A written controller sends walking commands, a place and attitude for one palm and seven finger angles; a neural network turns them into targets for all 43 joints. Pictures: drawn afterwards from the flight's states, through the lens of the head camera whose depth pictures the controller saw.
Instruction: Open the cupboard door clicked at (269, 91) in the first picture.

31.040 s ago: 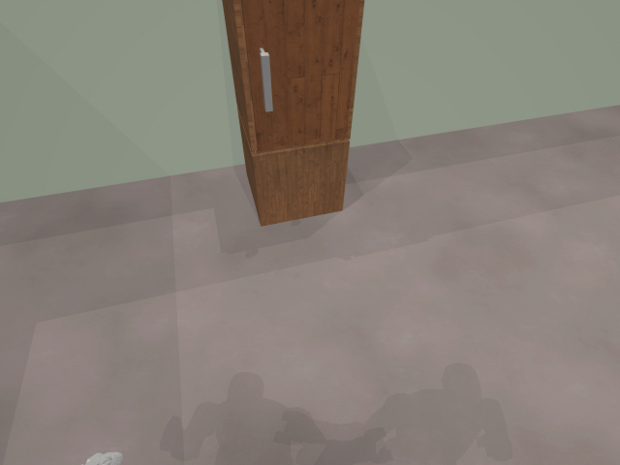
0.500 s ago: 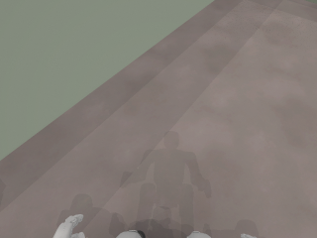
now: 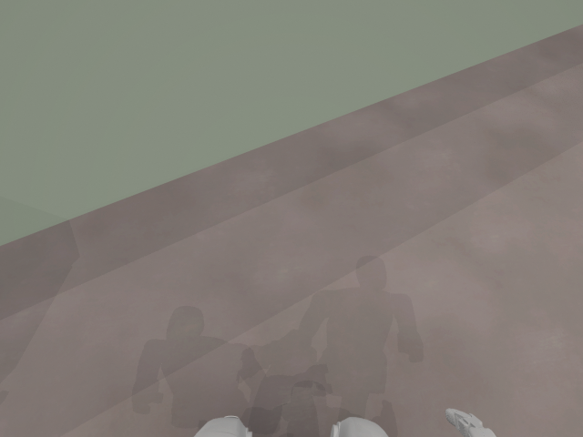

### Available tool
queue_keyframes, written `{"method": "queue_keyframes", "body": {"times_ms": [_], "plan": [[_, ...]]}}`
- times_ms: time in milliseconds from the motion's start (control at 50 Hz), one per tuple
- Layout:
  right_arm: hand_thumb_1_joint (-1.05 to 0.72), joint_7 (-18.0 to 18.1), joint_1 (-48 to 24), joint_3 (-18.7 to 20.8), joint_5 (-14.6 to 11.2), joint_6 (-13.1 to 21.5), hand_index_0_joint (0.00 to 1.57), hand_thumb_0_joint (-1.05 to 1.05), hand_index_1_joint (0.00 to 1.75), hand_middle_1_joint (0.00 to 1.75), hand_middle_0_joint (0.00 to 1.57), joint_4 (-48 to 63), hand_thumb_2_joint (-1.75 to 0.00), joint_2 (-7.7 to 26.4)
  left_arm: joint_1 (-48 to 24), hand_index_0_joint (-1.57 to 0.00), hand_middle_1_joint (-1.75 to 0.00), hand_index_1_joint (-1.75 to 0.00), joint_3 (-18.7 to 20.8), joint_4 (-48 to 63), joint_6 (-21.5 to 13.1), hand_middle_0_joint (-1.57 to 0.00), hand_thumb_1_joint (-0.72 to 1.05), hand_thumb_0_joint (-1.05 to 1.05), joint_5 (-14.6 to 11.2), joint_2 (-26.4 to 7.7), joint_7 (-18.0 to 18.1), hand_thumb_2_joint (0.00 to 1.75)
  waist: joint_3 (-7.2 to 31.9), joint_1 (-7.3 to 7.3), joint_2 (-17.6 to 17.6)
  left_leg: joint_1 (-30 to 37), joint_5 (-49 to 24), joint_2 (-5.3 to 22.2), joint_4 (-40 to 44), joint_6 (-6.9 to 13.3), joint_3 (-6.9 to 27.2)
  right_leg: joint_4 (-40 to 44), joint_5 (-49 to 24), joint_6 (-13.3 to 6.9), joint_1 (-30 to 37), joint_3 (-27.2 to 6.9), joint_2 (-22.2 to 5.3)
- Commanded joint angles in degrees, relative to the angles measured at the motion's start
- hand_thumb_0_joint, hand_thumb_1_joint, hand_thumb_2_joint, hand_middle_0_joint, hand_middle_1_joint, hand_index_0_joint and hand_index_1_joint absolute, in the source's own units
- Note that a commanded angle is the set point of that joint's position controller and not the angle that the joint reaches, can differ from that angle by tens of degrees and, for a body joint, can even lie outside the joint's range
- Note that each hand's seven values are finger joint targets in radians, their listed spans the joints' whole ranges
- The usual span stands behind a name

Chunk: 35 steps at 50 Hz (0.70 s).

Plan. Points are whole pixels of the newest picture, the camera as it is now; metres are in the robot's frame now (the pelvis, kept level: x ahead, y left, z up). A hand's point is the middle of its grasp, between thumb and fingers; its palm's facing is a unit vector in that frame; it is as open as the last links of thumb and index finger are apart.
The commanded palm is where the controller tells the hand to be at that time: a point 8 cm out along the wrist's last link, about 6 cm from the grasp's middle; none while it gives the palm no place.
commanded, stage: turn to face it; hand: left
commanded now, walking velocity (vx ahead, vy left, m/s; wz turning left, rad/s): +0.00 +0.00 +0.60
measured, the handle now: out of the picture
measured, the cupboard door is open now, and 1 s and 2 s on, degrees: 50 50 50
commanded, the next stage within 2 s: none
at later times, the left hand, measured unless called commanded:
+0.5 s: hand out of the picture +0.03 +0.14 -0.15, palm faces +0.32 -0.92 -0.23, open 7.4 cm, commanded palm none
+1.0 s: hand out of the picture +0.03 +0.15 -0.13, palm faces +0.55 -0.78 -0.31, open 7.4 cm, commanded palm none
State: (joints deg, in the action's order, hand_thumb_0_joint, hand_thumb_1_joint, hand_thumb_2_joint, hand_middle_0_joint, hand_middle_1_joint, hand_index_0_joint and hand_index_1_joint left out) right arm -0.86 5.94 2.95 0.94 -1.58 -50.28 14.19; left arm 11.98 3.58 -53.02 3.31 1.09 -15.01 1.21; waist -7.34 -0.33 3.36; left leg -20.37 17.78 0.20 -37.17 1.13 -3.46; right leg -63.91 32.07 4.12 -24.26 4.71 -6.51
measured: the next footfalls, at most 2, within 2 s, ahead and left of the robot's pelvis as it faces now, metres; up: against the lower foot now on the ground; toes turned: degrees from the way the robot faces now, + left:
right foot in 0.22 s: +0.08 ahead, -0.16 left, +0.00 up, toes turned +4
left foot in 0.56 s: +0.01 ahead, +0.07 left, +0.00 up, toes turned +27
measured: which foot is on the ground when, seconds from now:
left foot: down 0.00-0.20, up 0.22-0.54, down 0.56-0.90, up 0.92-1.00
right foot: up 0.00-0.20, down 0.22-0.56, up 0.58-0.88, down 0.90-1.00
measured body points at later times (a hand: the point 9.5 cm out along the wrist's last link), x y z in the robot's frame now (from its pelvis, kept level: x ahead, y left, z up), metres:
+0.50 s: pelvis +0.03 -0.06 +0.01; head +0.08 -0.04 +0.46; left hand +0.01 +0.19 -0.13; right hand +0.21 -0.27 -0.13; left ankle -0.03 +0.06 -0.69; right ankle +0.04 -0.17 -0.72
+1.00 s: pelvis +0.06 -0.09 +0.01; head +0.13 -0.08 +0.45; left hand +0.01 +0.19 -0.11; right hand +0.28 -0.26 -0.15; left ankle -0.04 +0.01 -0.65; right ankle +0.12 -0.19 -0.72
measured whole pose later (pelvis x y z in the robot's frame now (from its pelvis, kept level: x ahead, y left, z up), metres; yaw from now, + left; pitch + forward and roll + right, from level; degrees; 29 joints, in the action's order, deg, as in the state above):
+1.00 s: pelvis +0.06 -0.09 +0.01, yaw +36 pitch +1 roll +2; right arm -0.9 8.6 4.9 0.7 -4.8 -53.7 15.1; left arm 8.4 2.3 -48.7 0.4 1.4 -12.3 1.3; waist -6.6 1.2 -1.9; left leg -26.8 27.9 -1.3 -61.2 -2.5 2.9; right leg -35.0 19.8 -0.5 -15.9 5.8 -4.4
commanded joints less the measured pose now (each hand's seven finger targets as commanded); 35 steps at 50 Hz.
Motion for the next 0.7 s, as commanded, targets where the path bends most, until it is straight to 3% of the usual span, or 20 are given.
{"method": "queue_keyframes", "body": {"times_ms": [0, 80, 140, 160, 180, 200, 220, 240, 260, 280, 320, 380, 440, 500, 520, 540, 560, 600, 640, 680], "plan": [[-0.9, 1.5, 2.5, 3.0, 0.6, 0.8, 0.2, 0.0, 0.3, 0.3, 0.2, 2.9, -0.9, 11.4, -2.3, -0.2, -0.3, -0.3, 1.6, 6.4, -1.6, -0.2, 0.9, 0.0, -0.2, -4.0, -0.8, 0.9, 9.8, 1.33, -12.7, 8.5, -24.0, 13.7, 15.9, 8.1, 15.8, 0.9, -5.8, 0.5, -5.5, -4.5, 0.8], [-0.9, 1.1, 0.4, 3.6, 0.8, 0.3, 0.2, 0.0, 0.3, 0.3, 0.2, 3.5, -0.9, 12.0, -1.0, -0.2, -0.3, -0.3, 1.5, 6.5, -1.6, -0.2, 0.9, 0.0, -0.2, -3.3, -1.0, 0.9, 9.8, 0.62, -12.8, 3.5, -13.7, 11.8, 16.2, 7.3, 16.5, 15.0, -6.9, 0.1, 2.6, -2.1, 3.7], [-0.9, 0.9, -2.3, 4.1, 0.4, -0.4, 0.2, 0.0, 0.3, 0.3, 0.2, 4.4, -0.9, 11.9, 4.1, -0.2, -0.3, -0.3, 1.8, 5.8, -2.5, -0.2, 0.9, 0.0, -0.1, -4.1, -1.1, 0.9, 9.5, -1.93, -12.1, -3.1, -8.2, 9.4, 11.8, 5.1, 17.3, 28.9, -14.0, -0.3, 13.4, -0.4, 5.9], [-0.9, 0.8, -3.0, 3.9, 0.0, -0.5, 0.2, 0.0, 0.3, 0.3, 0.2, 5.0, -0.9, 10.0, 6.8, -0.2, -0.3, -0.3, 2.3, 5.5, -3.1, -0.2, 0.9, 0.0, 0.0, -5.9, -0.8, 0.9, 10.1, -3.5, -7.2, -7.6, -3.3, 5.8, 6.2, 2.7, 15.4, 38.2, -16.2, -1.0, 19.7, -3.1, 2.8], [-0.9, 0.4, -1.9, 3.3, -0.5, -0.5, 0.2, 0.0, 0.3, 0.3, 0.2, 6.1, -0.9, 5.5, 8.4, -0.2, -0.3, -0.3, 3.4, 5.8, -3.8, -0.2, 0.9, 0.0, 1.0, -11.5, -0.1, 0.9, 10.5, -4.14, 10.6, -17.3, 10.5, -2.4, -8.6, -2.2, 6.9, 48.2, -13.5, -5.9, 24.2, -21.6, -12.9], [-0.9, 0.1, -3.2, 3.3, -0.2, -0.4, 0.2, 0.0, 0.3, 0.3, 0.2, 7.1, -0.9, 5.9, 6.3, -0.2, -0.3, -0.3, 3.0, 6.8, -3.5, -0.2, 0.9, 0.0, 0.8, -13.8, 0.1, 0.9, 9.1, -4.28, 15.0, -16.3, 18.9, -3.0, -24.3, -2.9, 5.6, 50.7, -17.3, -12.1, 16.7, -28.3, -22.8], [-0.9, 0.0, -2.5, 3.7, 0.0, -1.1, 0.2, 0.0, 0.3, 0.3, 0.2, 6.1, -0.9, 6.8, 3.6, -0.2, -0.3, -0.3, 2.7, 7.6, -3.6, -0.2, 0.9, 0.0, 0.6, -11.5, 0.5, 0.9, 8.0, -2.31, 12.3, -14.8, 15.2, -0.8, -33.3, -2.4, 8.2, 50.6, -13.4, -13.2, 11.2, -26.5, -20.7], [-0.9, -0.2, -1.8, 4.0, 0.0, -1.6, 0.2, 0.0, 0.3, 0.3, 0.2, 5.3, -0.9, 6.2, -0.1, -0.2, -0.3, -0.3, 2.4, 8.4, -3.3, -0.2, 0.9, 0.0, 0.5, -9.5, 0.8, 0.9, 6.3, -0.55, 10.9, -14.8, 12.0, 0.7, -37.2, -2.7, 7.7, 49.9, -13.8, -12.5, 8.9, -22.5, -18.5], [-0.9, -0.6, -0.7, 3.6, 0.2, -1.7, 0.2, 0.0, 0.3, 0.3, 0.2, 4.0, -0.9, 5.8, -3.5, -0.2, -0.3, -0.3, 1.7, 9.0, -3.3, -0.2, 0.9, 0.0, 0.5, -7.4, 0.7, 0.9, 4.7, 1.28, 9.8, -13.6, 8.2, 2.1, -37.8, -3.4, 6.5, 47.8, -19.1, -11.1, 7.9, -13.8, -14.7], [-0.9, -0.9, 0.0, 3.2, 0.2, -1.8, 0.2, 0.0, 0.3, 0.3, 0.2, 3.4, -0.9, 4.8, -4.1, -0.2, -0.3, -0.3, 1.3, 9.2, -3.6, -0.2, 0.9, 0.0, 0.5, -6.2, 0.7, 0.9, 5.5, 1.85, 9.8, -12.1, 7.0, 2.0, -34.7, -4.1, 4.8, 46.1, -26.4, -10.1, 8.8, -8.3, -12.4], [-0.9, -1.1, -1.0, 2.5, -0.2, -1.6, 0.2, 0.0, 0.3, 0.3, 0.2, 3.3, -0.9, 3.6, -1.6, -0.2, -0.3, -0.3, 1.5, 8.3, -3.9, -0.2, 0.9, 0.0, 0.5, -6.5, 0.7, 0.9, 7.4, 0.56, 8.2, -10.4, 8.2, 1.5, -24.9, -4.8, 2.0, 43.2, -38.2, -10.0, 14.8, -3.8, -11.8], [-0.9, -1.3, -4.0, 1.7, -0.4, -1.2, 0.2, 0.0, 0.3, 0.3, 0.2, 3.7, -0.9, 1.9, 3.7, -0.2, -0.3, -0.3, 2.2, 6.2, -4.0, -0.2, 0.9, 0.0, 0.6, -8.6, 0.6, 0.9, 9.4, -2.31, 7.5, -7.7, 9.5, 0.3, -13.0, -4.8, -1.3, 39.9, -49.0, -10.4, 21.7, -2.1, -13.2], [-0.9, -1.1, -3.5, 1.4, -0.7, -0.6, 0.2, 0.0, 0.3, 0.3, 0.2, 3.9, -0.9, 2.0, 4.5, -0.2, -0.3, -0.3, 2.7, 5.1, -3.9, -0.2, 0.9, 0.0, 0.7, -9.5, 0.5, 0.9, 11.0, -2.57, 9.1, -4.3, 8.8, -0.2, -3.8, -4.0, -2.7, 36.6, -53.2, -10.1, 24.5, -0.9, -14.3], [-0.9, -0.8, 2.1, 2.0, -0.3, -0.1, 0.2, 0.0, 0.3, 0.3, 0.2, 2.5, -0.9, 4.5, 2.6, -0.2, -0.3, -0.3, 3.1, 5.3, -3.7, -0.2, 0.9, 0.0, -0.1, -9.4, 0.1, 0.9, 12.4, 1.0, 5.5, 8.2, -3.5, -0.1, 10.1, -2.4, -2.9, 28.7, -47.0, -5.9, 17.3, 3.5, -13.2], [-0.9, -0.6, 6.0, 3.1, 0.2, 0.5, 0.2, 0.0, 0.3, 0.3, 0.2, 1.8, -0.9, 9.0, 2.2, -0.2, -0.3, -0.3, 3.0, 6.3, -3.4, -0.2, 0.9, 0.0, -0.5, -7.6, -0.2, 0.9, 15.5, 3.31, -4.8, 19.8, -17.9, 8.0, 13.6, 1.3, 6.7, 18.4, -34.4, -2.5, 6.5, 6.2, -9.8], [-0.9, -0.2, 10.1, 4.8, 0.5, 0.4, 0.2, 0.0, 0.3, 0.3, 0.2, 1.4, -0.9, 15.0, -1.1, -0.2, -0.3, -0.3, 1.3, 9.0, -3.2, -0.2, 0.9, 0.0, -0.6, -3.4, -0.6, 0.9, 14.9, 5.86, -21.9, 25.9, -42.2, 23.3, 14.7, 9.8, 26.1, 5.6, 4.4, 1.3, -9.9, 5.6, -1.6], [-0.9, 0.4, 12.8, 4.6, 0.4, 0.1, 0.2, 0.0, 0.3, 0.3, 0.2, -0.2, -0.9, 15.3, -4.9, -0.2, -0.3, -0.3, 1.2, 10.2, -2.4, -0.2, 0.9, 0.0, 0.1, -4.6, -0.2, 0.9, 14.2, 6.77, -16.1, 22.7, -41.2, 24.7, 14.4, 13.2, 25.2, -0.1, 6.0, 0.4, -11.5, -1.4, -1.1], [-0.9, 1.7, 8.4, 3.9, 0.5, 0.4, 0.2, 0.0, 0.3, 0.3, 0.2, 1.0, -0.9, 12.5, -6.2, -0.2, -0.3, -0.3, 1.6, 8.3, -2.0, -0.2, 0.9, 0.0, -0.2, -4.0, -0.1, 0.9, 11.3, 4.56, -17.2, 16.8, -37.5, 19.1, 14.8, 11.2, 21.3, -3.6, -1.0, 0.6, -11.9, -5.0, -0.9], [-0.9, 1.9, 4.1, 3.2, 0.4, 0.8, 0.2, 0.0, 0.3, 0.3, 0.2, 2.1, -0.9, 10.5, -3.8, -0.2, -0.3, -0.3, 1.6, 6.4, -1.7, -0.2, 0.9, 0.0, -0.2, -3.9, -0.7, 0.9, 10.7, 1.62, -13.1, 14.3, -35.2, 14.8, 15.1, 8.5, 15.7, -2.0, -6.8, 0.8, -9.0, -5.0, -0.2], [-0.9, 1.9, 4.3, 3.1, 0.5, 1.1, 0.2, 0.0, 0.3, 0.3, 0.2, 1.9, -0.9, 10.3, -3.2, -0.2, -0.3, -0.3, 1.6, 6.1, -1.8, -0.2, 0.9, 0.0, -0.4, -3.5, -0.8, 0.9, 11.6, 1.29, -10.8, 15.2, -36.2, 13.6, 14.6, 8.2, 14.8, 2.6, -7.3, 0.9, -7.0, -4.5, 1.0]]}}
